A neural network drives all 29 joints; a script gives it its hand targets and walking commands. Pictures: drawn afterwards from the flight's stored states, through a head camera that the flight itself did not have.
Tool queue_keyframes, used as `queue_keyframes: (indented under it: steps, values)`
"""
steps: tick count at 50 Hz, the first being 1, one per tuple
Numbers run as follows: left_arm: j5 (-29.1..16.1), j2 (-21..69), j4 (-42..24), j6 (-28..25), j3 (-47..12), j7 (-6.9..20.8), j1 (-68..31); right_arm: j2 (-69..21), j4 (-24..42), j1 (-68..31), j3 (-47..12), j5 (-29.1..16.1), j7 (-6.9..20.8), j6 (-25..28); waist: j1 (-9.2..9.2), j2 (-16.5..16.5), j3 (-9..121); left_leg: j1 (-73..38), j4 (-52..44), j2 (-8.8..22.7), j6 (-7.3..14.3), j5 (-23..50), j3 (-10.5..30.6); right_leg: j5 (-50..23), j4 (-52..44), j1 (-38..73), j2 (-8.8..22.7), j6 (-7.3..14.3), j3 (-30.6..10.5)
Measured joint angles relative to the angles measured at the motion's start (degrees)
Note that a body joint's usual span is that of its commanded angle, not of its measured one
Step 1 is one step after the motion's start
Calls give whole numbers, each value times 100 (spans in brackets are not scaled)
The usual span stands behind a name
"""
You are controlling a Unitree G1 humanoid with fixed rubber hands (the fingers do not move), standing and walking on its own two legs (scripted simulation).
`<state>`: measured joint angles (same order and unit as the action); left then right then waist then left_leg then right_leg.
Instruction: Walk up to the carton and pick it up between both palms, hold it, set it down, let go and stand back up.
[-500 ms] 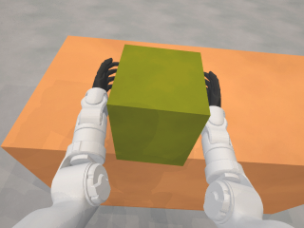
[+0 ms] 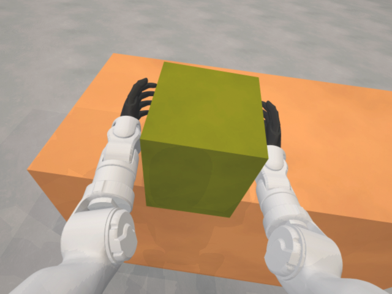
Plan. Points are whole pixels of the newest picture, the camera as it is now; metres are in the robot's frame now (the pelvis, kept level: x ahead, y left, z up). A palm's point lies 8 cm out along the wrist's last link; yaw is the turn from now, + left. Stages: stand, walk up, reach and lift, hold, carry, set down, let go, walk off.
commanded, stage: reach and lift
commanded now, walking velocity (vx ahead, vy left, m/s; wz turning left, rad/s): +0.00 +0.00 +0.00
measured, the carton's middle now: (199, 145) +0.41 -0.02 +0.09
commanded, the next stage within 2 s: none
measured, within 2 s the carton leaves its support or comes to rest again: neither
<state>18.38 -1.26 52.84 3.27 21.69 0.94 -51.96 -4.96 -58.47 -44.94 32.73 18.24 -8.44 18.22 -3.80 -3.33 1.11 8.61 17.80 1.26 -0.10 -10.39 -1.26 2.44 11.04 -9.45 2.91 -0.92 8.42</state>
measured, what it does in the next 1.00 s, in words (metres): stands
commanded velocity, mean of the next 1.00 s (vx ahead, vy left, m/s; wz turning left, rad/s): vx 0.00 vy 0.00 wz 0.00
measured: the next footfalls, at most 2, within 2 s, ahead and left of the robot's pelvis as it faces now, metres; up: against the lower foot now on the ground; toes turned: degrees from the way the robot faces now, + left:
none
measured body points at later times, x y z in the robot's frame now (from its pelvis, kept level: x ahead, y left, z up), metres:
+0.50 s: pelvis +0.01 +0.01 +0.00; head +0.00 +0.04 +0.45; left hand +0.44 +0.13 +0.16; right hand +0.41 -0.16 +0.16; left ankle -0.01 +0.11 -0.75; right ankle +0.03 -0.13 -0.75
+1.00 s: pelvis -0.01 +0.00 +0.00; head -0.05 +0.01 +0.45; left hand +0.41 +0.11 +0.20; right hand +0.39 -0.19 +0.19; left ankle -0.01 +0.11 -0.75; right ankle +0.03 -0.13 -0.75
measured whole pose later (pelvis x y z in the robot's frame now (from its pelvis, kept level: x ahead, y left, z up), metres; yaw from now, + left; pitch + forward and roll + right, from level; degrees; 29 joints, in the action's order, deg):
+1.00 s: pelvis -0.01 +0.00 +0.00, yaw -1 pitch -6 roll -1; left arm 16.7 1.2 31.8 28.1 21.2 -1.7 -49.7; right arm 2.8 -47.4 -48.7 10.6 -3.0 -9.0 -5.9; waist -5.3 -1.2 -1.7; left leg 1.5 19.4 2.0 -0.3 -11.5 -2.1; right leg 3.7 13.6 -3.3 2.0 -0.6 6.4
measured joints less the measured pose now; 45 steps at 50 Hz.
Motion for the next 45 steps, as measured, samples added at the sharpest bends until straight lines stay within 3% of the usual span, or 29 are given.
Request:
queue_keyframes:
  steps: [6, 14, 27, 37, 45]
  values:
    - [197, 107, 122, 284, 230, -42, -342, 137, 290, -27, -227, -242, 50, -490, 38, 32, -96, -160, -55, 25, 12, -14, -132, 22, 50, 55, -25, -2, -124]
    - [107, 234, -649, 607, 134, -49, 120, 318, 585, 104, -1043, -880, 31, -822, 86, 150, -188, -389, -58, 67, 19, -122, -198, 44, -75, 319, -74, -33, -178]
    - [-457, 11, -1741, 1546, -624, -313, 643, 537, 885, 127, -2050, -1981, -94, -1401, -165, -39, -201, -551, 291, 49, 14, -339, 31, 187, -4, 701, -53, -81, -1]
    - [-90, 155, -1701, 2030, -303, -255, 261, 564, 821, -187, -1697, -1816, 72, -1849, -379, 2, -215, -859, 241, -6, 59, -294, -1, 189, 83, 924, -6, -103, -79]
    - [131, 315, -1806, 2405, -27, -199, 169, 714, 876, -242, -1945, -1939, 63, -2248, -239, 156, -378, -950, 123, 33, 29, -172, -114, 155, 186, 859, -50, -37, -211]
